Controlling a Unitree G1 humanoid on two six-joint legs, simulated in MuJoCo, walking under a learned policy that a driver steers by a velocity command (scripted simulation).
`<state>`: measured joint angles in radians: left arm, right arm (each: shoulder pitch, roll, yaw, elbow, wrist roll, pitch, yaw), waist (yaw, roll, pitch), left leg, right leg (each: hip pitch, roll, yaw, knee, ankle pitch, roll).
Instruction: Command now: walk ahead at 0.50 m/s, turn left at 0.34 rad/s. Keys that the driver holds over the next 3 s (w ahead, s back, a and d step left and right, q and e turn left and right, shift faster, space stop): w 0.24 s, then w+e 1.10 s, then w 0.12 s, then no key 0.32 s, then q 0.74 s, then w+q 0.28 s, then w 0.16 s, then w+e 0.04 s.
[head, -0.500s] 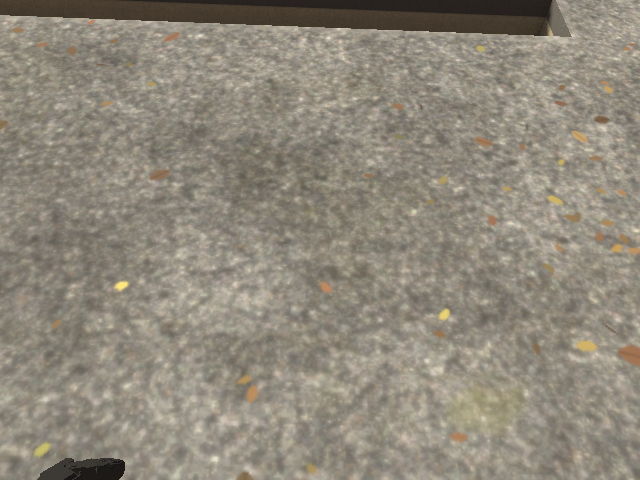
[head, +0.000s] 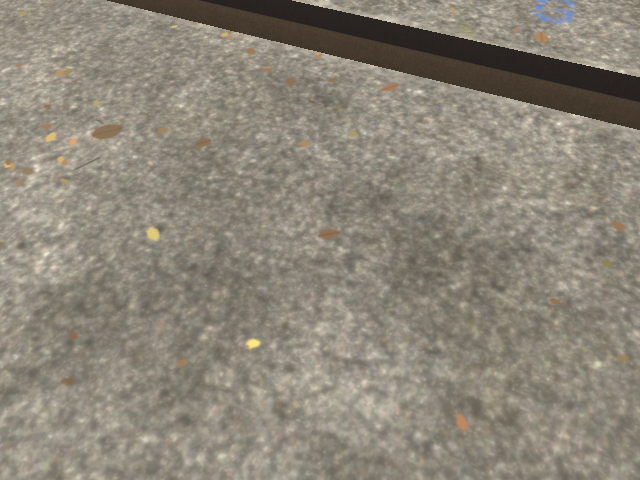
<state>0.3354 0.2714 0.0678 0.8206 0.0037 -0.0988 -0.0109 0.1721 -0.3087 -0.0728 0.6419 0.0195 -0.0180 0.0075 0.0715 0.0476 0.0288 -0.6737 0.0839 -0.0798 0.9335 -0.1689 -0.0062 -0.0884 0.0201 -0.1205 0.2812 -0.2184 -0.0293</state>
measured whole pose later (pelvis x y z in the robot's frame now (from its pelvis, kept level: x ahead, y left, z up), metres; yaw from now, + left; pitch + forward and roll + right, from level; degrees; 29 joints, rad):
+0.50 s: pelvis +0.27 +0.06 +0.00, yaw -2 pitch +1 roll +2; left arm 0.18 0.31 0.06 0.82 -0.03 -0.05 -0.01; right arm 0.33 -0.26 -0.07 0.79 -0.02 -0.09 0.01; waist -0.04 -0.05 0.02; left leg -0.07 -0.05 0.12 0.25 -0.20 0.06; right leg -0.70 -0.11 0.09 0.95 -0.07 0.02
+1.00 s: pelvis +0.55 -0.02 +0.00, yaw -19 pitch +2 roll +0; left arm 0.30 0.28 0.06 0.74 -0.01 -0.05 -0.01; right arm 0.11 -0.30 -0.06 0.69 -0.01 -0.09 -0.01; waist 0.04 0.02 0.04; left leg -0.65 0.10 -0.09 0.92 -0.20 -0.05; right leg -0.21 0.11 0.08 0.36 -0.17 -0.10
